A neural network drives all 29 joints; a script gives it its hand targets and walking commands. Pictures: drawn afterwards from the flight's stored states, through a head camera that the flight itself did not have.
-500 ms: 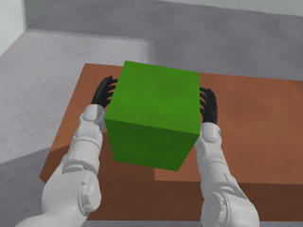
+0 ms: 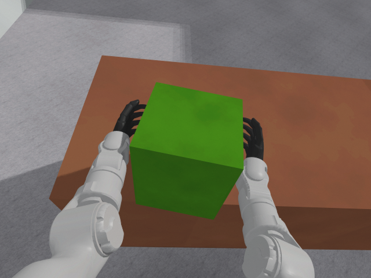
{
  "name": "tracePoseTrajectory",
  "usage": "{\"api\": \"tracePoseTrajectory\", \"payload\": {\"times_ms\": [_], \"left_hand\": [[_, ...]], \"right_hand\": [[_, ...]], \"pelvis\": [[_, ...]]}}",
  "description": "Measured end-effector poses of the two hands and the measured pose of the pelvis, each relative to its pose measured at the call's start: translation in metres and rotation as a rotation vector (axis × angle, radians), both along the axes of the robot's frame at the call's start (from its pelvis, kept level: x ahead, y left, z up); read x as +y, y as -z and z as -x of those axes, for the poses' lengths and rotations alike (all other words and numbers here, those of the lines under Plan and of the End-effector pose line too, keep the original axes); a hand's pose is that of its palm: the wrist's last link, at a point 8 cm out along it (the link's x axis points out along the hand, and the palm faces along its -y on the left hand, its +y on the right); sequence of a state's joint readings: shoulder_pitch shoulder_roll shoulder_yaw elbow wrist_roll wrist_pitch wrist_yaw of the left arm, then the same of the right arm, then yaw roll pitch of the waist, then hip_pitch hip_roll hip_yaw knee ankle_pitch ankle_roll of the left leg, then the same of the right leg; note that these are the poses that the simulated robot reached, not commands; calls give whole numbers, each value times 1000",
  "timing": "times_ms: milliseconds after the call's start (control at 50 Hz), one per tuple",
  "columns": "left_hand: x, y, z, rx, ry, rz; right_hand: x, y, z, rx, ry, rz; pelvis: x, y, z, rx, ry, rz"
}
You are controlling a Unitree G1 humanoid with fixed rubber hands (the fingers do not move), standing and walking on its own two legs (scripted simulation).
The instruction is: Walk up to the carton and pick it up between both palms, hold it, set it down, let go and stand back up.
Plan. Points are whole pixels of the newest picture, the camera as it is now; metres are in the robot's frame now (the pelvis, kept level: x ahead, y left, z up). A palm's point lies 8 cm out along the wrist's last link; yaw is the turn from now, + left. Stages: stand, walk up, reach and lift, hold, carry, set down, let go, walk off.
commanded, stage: set down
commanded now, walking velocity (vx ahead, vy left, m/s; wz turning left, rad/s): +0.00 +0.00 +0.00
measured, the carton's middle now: (186, 154) +0.40 -0.03 -0.01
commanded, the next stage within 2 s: none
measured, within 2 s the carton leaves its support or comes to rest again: rests again in 0.62 s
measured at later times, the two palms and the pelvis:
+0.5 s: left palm (124, 125) +0.44 +0.12 +0.04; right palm (251, 146) +0.38 -0.17 +0.05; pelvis +0.02 +0.00 +0.00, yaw +0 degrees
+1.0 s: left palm (125, 131) +0.44 +0.12 +0.03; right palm (250, 151) +0.37 -0.17 +0.03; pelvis +0.01 +0.00 +0.00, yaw +0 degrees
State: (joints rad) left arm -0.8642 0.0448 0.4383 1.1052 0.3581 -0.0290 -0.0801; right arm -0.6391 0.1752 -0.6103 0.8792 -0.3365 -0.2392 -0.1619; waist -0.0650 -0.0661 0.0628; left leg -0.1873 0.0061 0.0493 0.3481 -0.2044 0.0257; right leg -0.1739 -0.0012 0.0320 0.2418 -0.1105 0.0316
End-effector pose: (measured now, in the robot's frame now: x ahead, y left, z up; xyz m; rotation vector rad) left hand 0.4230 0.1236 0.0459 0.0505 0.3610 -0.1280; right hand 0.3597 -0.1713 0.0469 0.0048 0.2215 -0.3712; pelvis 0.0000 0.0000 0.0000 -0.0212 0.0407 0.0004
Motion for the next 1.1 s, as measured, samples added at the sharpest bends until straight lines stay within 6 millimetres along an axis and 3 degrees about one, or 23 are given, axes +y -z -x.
{"api": "tracePoseTrajectory", "payload": {"times_ms": [60, 200, 260, 360, 540, 660, 1100], "left_hand": [[0, 1, -4, -24, 5, 6], [1, -23, -18, -133, 0, 14], [1, -16, -18, -111, 3, 10], [0, 12, -15, -34, 9, -1], [-1, 0, -22, -106, 3, 3], [-1, 15, -15, -59, 1, 0], [-1, 16, -12, -62, -32, 20]], "right_hand": [[1, 1, -2, -24, -1, 3], [1, -23, -19, -125, -11, 39], [1, -17, -18, -102, -10, 36], [-1, 10, -13, -30, -7, 28], [-1, -3, -21, -103, -16, 41], [-2, 12, -14, -52, -16, 37], [-3, 16, -15, -15, -48, 73]], "pelvis": [[-1, 0, -1, 31, 0, -1], [-1, 1, -13, 98, 2, -1], [0, 1, -14, 84, 2, 0], [-1, 0, -11, 66, 1, 0], [-2, 1, -16, 112, 1, -1], [-1, 1, -12, 107, 1, 0], [-1, 2, -12, 135, 1, 0]]}}
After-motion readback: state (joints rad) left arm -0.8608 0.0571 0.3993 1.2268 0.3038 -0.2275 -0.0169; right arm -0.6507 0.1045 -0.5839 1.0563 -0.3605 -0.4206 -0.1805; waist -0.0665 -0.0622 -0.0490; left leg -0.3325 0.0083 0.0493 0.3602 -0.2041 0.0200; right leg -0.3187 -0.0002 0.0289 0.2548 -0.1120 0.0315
